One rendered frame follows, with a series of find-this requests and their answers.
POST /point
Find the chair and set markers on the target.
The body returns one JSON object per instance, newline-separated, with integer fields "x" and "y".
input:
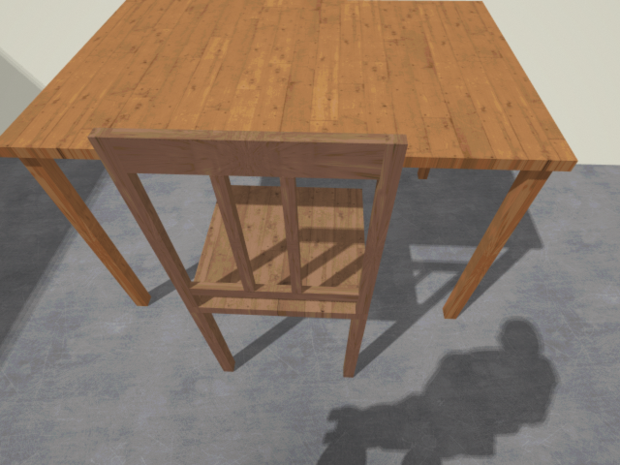
{"x": 269, "y": 250}

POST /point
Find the table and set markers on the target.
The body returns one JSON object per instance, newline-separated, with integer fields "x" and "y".
{"x": 439, "y": 72}

